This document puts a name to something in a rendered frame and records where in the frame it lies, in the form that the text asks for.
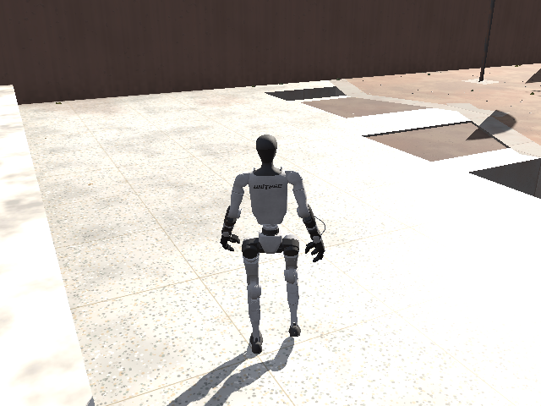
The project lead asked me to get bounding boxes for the right robot forearm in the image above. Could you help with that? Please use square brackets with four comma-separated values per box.
[303, 204, 322, 244]

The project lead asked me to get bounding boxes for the robot left hand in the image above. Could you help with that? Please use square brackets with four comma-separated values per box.
[220, 234, 240, 251]

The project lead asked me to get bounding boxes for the robot right hand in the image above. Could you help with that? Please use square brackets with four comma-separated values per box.
[305, 240, 325, 262]

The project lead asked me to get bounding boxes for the left robot shin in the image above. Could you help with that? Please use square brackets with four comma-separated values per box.
[247, 284, 260, 342]

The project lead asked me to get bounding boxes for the left robot forearm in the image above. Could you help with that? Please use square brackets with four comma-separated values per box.
[221, 206, 237, 237]

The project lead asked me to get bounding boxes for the left robot upper arm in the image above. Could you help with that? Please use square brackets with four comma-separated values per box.
[227, 172, 250, 219]

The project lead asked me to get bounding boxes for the left robot foot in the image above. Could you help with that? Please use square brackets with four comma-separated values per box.
[250, 332, 263, 354]

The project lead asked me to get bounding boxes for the right robot upper arm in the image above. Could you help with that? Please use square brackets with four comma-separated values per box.
[285, 170, 310, 218]

